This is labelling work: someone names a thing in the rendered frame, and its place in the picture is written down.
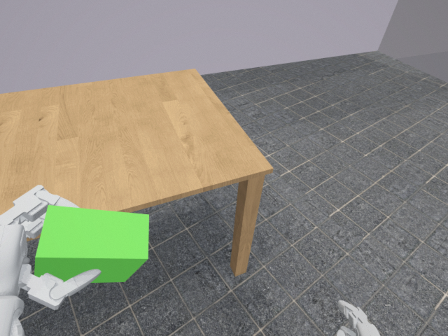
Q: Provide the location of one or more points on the robot right hand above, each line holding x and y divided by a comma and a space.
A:
358, 319

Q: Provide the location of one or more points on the sponge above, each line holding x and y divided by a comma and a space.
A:
75, 240

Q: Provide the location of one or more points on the table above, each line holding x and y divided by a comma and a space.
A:
127, 144

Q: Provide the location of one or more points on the left robot forearm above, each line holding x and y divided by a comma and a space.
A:
11, 307

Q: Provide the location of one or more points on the robot left hand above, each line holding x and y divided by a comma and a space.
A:
25, 220

